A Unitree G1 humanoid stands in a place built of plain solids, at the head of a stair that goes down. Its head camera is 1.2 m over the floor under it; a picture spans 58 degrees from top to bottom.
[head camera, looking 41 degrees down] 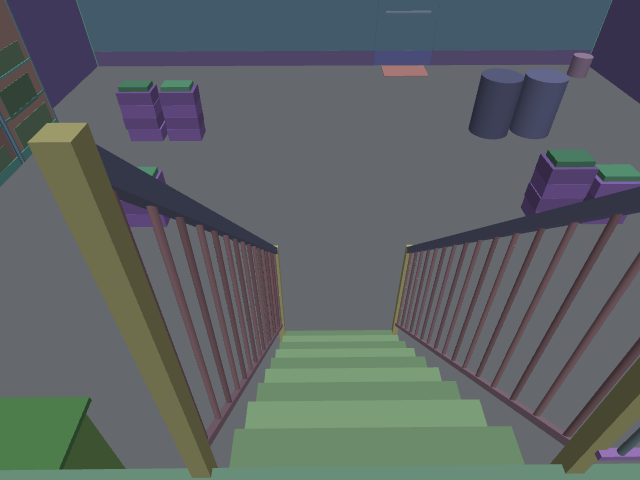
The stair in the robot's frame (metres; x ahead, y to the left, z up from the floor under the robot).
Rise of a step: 0.20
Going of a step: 0.20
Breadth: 0.92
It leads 1 degrees to the left of straight ahead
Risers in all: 10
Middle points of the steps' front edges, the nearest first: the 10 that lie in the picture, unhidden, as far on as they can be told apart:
0.47 -0.18 0.00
0.68 -0.18 -0.20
0.88 -0.17 -0.41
1.08 -0.17 -0.61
1.29 -0.17 -0.82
1.49 -0.17 -1.02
1.70 -0.17 -1.22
1.90 -0.16 -1.43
2.10 -0.16 -1.63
2.31 -0.16 -1.84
